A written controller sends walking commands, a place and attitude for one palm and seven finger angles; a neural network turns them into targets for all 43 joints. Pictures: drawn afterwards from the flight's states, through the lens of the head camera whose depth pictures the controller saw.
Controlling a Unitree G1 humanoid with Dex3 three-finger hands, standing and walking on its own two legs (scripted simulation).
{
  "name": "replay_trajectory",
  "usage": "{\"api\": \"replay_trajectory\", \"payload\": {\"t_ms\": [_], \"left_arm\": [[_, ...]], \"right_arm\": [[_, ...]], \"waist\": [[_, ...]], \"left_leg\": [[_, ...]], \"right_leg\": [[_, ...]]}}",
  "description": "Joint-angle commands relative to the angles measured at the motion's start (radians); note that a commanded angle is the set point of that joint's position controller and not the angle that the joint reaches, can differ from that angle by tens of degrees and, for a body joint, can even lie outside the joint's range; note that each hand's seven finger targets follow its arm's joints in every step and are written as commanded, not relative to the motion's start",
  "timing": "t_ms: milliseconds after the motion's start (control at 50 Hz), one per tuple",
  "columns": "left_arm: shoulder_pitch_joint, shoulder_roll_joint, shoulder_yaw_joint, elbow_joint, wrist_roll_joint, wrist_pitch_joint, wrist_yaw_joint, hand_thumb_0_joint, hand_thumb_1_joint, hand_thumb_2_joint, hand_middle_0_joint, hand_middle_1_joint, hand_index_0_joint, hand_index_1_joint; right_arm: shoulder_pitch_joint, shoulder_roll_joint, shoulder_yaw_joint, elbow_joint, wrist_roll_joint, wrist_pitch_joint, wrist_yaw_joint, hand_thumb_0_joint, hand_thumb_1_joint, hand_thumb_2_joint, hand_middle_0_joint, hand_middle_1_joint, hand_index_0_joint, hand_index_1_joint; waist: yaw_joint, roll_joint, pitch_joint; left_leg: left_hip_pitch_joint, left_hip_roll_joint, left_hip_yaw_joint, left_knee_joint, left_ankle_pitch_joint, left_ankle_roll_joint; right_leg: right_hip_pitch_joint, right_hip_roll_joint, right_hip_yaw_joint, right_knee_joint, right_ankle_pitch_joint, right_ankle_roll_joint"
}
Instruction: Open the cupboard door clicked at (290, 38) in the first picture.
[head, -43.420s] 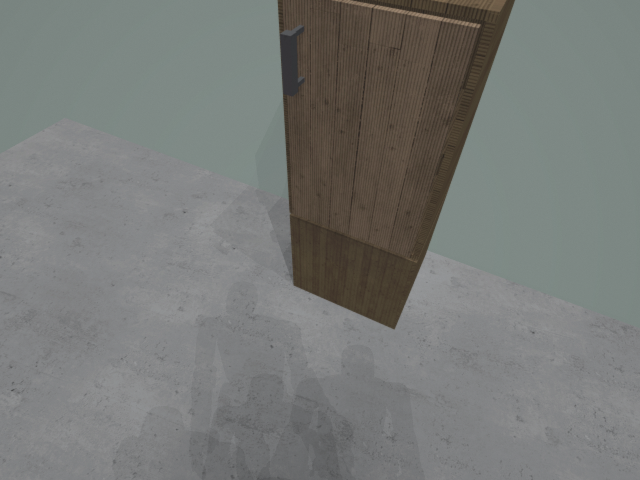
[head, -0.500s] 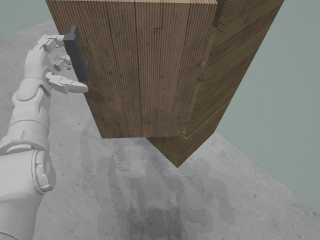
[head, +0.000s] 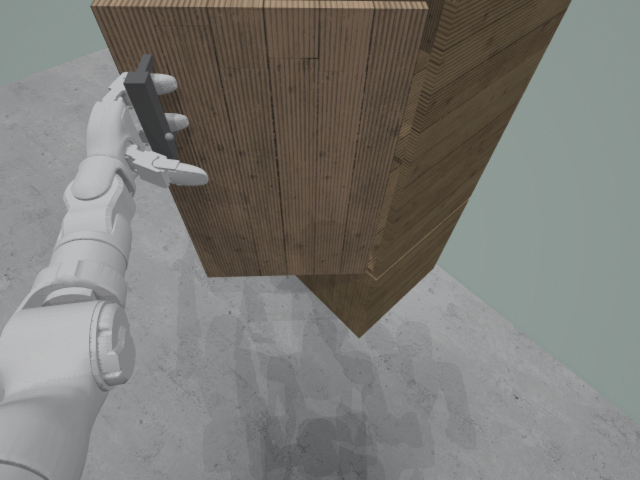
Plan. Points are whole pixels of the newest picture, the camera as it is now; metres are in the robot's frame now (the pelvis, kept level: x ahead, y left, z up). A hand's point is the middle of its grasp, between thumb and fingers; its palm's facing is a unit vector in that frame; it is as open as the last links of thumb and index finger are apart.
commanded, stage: slide the fingers in behind the handle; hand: left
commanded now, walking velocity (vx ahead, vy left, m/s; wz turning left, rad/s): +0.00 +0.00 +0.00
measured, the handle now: (157, 110) +0.55 +0.18 +0.15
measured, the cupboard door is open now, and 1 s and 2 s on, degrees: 50 50 80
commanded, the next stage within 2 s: close the thumb around the handle in 0.42 s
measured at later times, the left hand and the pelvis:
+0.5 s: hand (169, 140) +0.49 +0.16 +0.15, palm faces +0.00 -1.00 +0.00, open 14.0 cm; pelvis +0.00 +0.00 +0.00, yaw +0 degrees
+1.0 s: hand (172, 137) +0.50 +0.16 +0.15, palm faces +0.00 -1.00 +0.00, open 7.9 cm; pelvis +0.00 +0.01 +0.00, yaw +0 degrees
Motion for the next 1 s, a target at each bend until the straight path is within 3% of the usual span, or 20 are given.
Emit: {"api": "replay_trajectory", "payload": {"t_ms": [0,60,120,200,220,280,300,400,460,500,560,580,660,740,840,860,880,900,960,980], "left_arm": [[-0.5,0.166,-0.005,-0.225,-0.019,-0.076,0.007,0.0,-0.5,0.3,-0.3,-1.2,-0.3,-1.2],[-0.458,0.203,0.031,-0.21,-0.021,-0.067,0.019,0.0,-0.5,0.3,-0.3,-1.2,-0.3,-1.2],[-0.49,0.183,-0.003,-0.241,-0.011,-0.068,0.011,0.0,-0.5,0.3,-0.3,-1.2,-0.3,-1.2],[-0.461,0.2,0.017,-0.218,-0.019,-0.066,0.007,0.0,-0.5,0.3,-0.3,-1.2,-0.3,-1.2],[-0.486,0.209,0.018,-0.233,-0.018,-0.068,0.006,0.0,-0.5,0.3,-0.3,-1.2,-0.3,-1.2],[-0.463,0.253,0.05,-0.234,-0.018,-0.07,0.003,0.0,-0.5,0.3,-0.3,-1.2,-0.3,-1.2],[-0.477,0.222,0.024,-0.228,-0.017,-0.066,-0.001,0.0,-0.5,0.3,-0.3,-1.2,-0.3,-1.2],[-0.467,0.241,0.049,-0.249,-0.019,-0.076,0.003,0.0,-0.5,0.3,-0.3,-1.2,-0.3,-1.2],[-0.494,0.19,0.001,-0.24,-0.023,-0.078,0.002,0.0,-0.5,0.3,-0.3,-1.2,-0.3,-1.2],[-0.511,0.211,0.015,-0.232,-0.014,-0.075,0.01,0.0,-0.5,0.3,-0.3,-1.2,-0.3,-1.2],[-0.526,0.201,0.009,-0.217,-0.012,-0.076,0.02,0.0,-0.332,0.372,-0.312,-1.218,-0.312,-1.218],[-0.528,0.227,0.033,-0.212,-0.009,-0.077,0.024,0.0,-0.276,0.396,-0.316,-1.224,-0.316,-1.224],[-0.515,0.183,0.008,-0.224,-0.011,-0.092,0.023,0.0,-0.052,0.492,-0.332,-1.248,-0.332,-1.248],[-0.524,0.169,-0.007,-0.199,-0.007,-0.081,0.025,0.0,0.172,0.588,-0.348,-1.272,-0.348,-1.272],[-0.508,0.18,0.01,-0.208,-0.007,-0.082,0.03,0.0,0.452,0.708,-0.368,-1.302,-0.368,-1.302],[-0.516,0.174,0.004,-0.2,-0.009,-0.084,0.031,0.0,0.508,0.732,-0.372,-1.308,-0.372,-1.308],[-0.514,0.202,0.02,-0.199,-0.004,-0.085,0.032,0.0,0.564,0.756,-0.376,-1.314,-0.376,-1.314],[-0.517,0.174,-0.004,-0.19,-0.004,-0.081,0.03,0.0,0.62,0.78,-0.38,-1.32,-0.38,-1.32],[-0.529,0.157,-0.011,-0.219,-0.005,-0.09,0.035,0.0,0.788,0.852,-0.392,-1.338,-0.392,-1.338],[-0.531,0.189,0.015,-0.225,-0.004,-0.094,0.037,0.0,0.844,0.876,-0.396,-1.344,-0.396,-1.344]], "right_arm": [[0.113,-0.156,-0.063,-0.061,0.002,-0.028,-0.001,0.0,-0.9,-0.9,0.2,0.3,0.2,0.3],[0.115,-0.162,-0.062,-0.071,0.002,-0.025,-0.001,0.0,-0.9,-0.9,0.2,0.3,0.2,0.3],[0.107,-0.156,-0.062,-0.072,0.005,-0.025,-0.002,0.0,-0.9,-0.9,0.2,0.3,0.2,0.3],[0.108,-0.158,-0.061,-0.07,0.006,-0.024,-0.003,0.0,-0.9,-0.9,0.2,0.3,0.2,0.3],[0.109,-0.159,-0.062,-0.068,0.006,-0.024,-0.004,0.0,-0.9,-0.9,0.2,0.3,0.2,0.3],[0.109,-0.162,-0.061,-0.07,0.008,-0.022,-0.007,0.0,-0.9,-0.9,0.2,0.3,0.2,0.3],[0.106,-0.158,-0.059,-0.071,0.007,-0.024,-0.006,0.0,-0.9,-0.9,0.2,0.3,0.2,0.3],[0.107,-0.158,-0.062,-0.071,0.006,-0.025,-0.007,0.0,-0.9,-0.9,0.2,0.3,0.2,0.3],[0.109,-0.155,-0.061,-0.067,0.007,-0.026,-0.008,0.0,-0.9,-0.9,0.2,0.3,0.2,0.3],[0.106,-0.16,-0.062,-0.063,0.006,-0.026,-0.007,0.0,-0.9,-0.9,0.2,0.3,0.2,0.3],[0.112,-0.161,-0.061,-0.061,0.004,-0.028,-0.009,0.0,-0.9,-0.9,0.2,0.3,0.2,0.3],[0.113,-0.164,-0.062,-0.057,0.003,-0.029,-0.009,0.0,-0.9,-0.9,0.2,0.3,0.2,0.3],[0.119,-0.158,-0.063,-0.058,0.0,-0.033,-0.004,0.0,-0.9,-0.9,0.2,0.3,0.2,0.3],[0.116,-0.16,-0.062,-0.054,-0.001,-0.032,0.0,0.0,-0.9,-0.9,0.2,0.3,0.2,0.3],[0.12,-0.161,-0.065,-0.057,-0.002,-0.033,0.0,0.0,-0.9,-0.9,0.2,0.3,0.2,0.3],[0.126,-0.163,-0.064,-0.054,-0.003,-0.031,-0.002,0.0,-0.9,-0.9,0.2,0.3,0.2,0.3],[0.124,-0.164,-0.064,-0.051,-0.001,-0.029,-0.002,0.0,-0.9,-0.9,0.2,0.3,0.2,0.3],[0.122,-0.161,-0.062,-0.053,-0.001,-0.03,-0.002,0.0,-0.9,-0.9,0.2,0.3,0.2,0.3],[0.126,-0.16,-0.065,-0.056,-0.003,-0.035,0.0,0.0,-0.9,-0.9,0.2,0.3,0.2,0.3],[0.127,-0.163,-0.067,-0.05,-0.004,-0.036,0.0,0.0,-0.9,-0.9,0.2,0.3,0.2,0.3]], "waist": [[-0.021,0.021,-0.393],[-0.003,-0.011,-0.383],[-0.017,0.01,-0.378],[-0.01,-0.008,-0.351],[-0.018,-0.008,-0.351],[-0.003,-0.005,-0.367],[-0.012,0.013,-0.361],[-0.001,0.028,-0.386],[-0.023,-0.002,-0.36],[-0.025,0.016,-0.346],[-0.029,0.016,-0.353],[-0.023,0.014,-0.362],[-0.019,0.039,-0.408],[-0.026,0.031,-0.363],[-0.014,0.013,-0.384],[-0.029,-0.001,-0.369],[-0.02,0.005,-0.362],[-0.027,0.012,-0.347],[-0.024,0.043,-0.371],[-0.021,0.034,-0.395]], "left_leg": [[0.337,-0.003,-0.077,-0.017,0.376,0.013],[0.29,-0.011,-0.064,-0.025,0.354,0.02],[0.294,-0.012,-0.06,-0.03,0.347,0.021],[0.278,-0.013,-0.057,-0.033,0.326,0.022],[0.271,-0.012,-0.055,-0.036,0.315,0.024],[0.264,-0.014,-0.053,-0.037,0.328,0.025],[0.273,-0.016,-0.051,-0.037,0.329,0.025],[0.309,-0.011,-0.058,-0.031,0.364,0.02],[0.299,-0.009,-0.061,-0.033,0.343,0.021],[0.299,-0.007,-0.066,-0.037,0.313,0.019],[0.312,-0.006,-0.073,-0.034,0.324,0.019],[0.312,-0.005,-0.075,-0.032,0.328,0.018],[0.356,-0.003,-0.081,-0.018,0.392,0.012],[0.339,0.001,-0.085,-0.027,0.361,0.007],[0.338,0.001,-0.087,-0.027,0.369,0.007],[0.333,0.001,-0.085,-0.023,0.372,0.012],[0.322,0.002,-0.086,-0.026,0.363,0.01],[0.321,0.002,-0.087,-0.03,0.352,0.009],[0.352,0.003,-0.091,-0.024,0.362,0.007],[0.361,0.006,-0.094,-0.023,0.377,0.005]], "right_leg": [[0.049,-0.002,0.052,-0.063,0.431,0.033],[0.097,-0.006,0.057,-0.067,0.441,0.033],[0.095,-0.008,0.064,-0.071,0.455,0.036],[0.097,-0.006,0.065,-0.079,0.443,0.036],[0.102,-0.009,0.069,-0.083,0.442,0.039],[0.129,-0.011,0.07,-0.075,0.464,0.036],[0.117,-0.01,0.071,-0.078,0.464,0.037],[0.107,-0.008,0.065,-0.073,0.466,0.033],[0.087,-0.007,0.058,-0.078,0.434,0.035],[0.059,-0.006,0.059,-0.08,0.398,0.036],[0.047,-0.006,0.055,-0.077,0.384,0.032],[0.046,-0.005,0.057,-0.075,0.389,0.033],[0.043,-0.003,0.05,-0.06,0.417,0.028],[0.012,0.001,0.044,-0.063,0.382,0.03],[0.03,0.001,0.043,-0.061,0.389,0.028],[0.024,0.001,0.043,-0.063,0.39,0.029],[0.024,0.001,0.045,-0.063,0.385,0.029],[0.016,0.001,0.044,-0.064,0.376,0.029],[0.0,0.001,0.041,-0.063,0.358,0.025],[0.007,0.002,0.041,-0.057,0.371,0.026]]}}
